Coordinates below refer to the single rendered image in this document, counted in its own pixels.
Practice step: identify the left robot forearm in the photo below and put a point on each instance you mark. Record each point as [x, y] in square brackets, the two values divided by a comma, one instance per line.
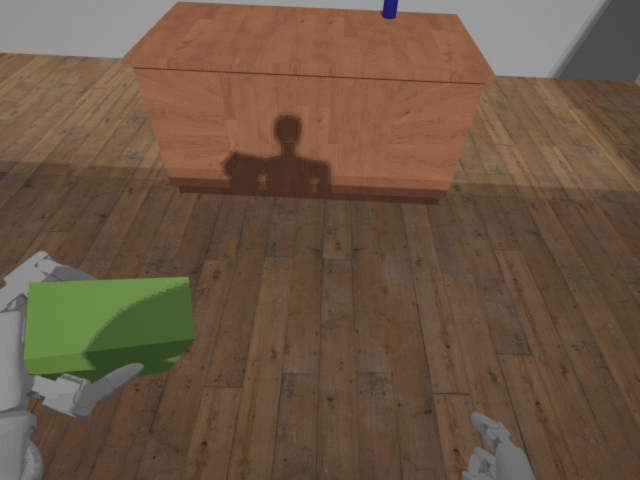
[20, 459]

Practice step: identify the table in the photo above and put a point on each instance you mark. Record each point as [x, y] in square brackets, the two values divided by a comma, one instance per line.
[314, 103]

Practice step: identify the robot right hand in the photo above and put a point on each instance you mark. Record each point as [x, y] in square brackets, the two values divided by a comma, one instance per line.
[509, 463]

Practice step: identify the sponge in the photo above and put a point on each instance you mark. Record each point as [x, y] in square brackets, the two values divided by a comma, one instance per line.
[91, 328]

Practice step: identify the robot left hand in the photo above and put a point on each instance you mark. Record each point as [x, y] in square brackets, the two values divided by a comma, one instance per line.
[69, 395]

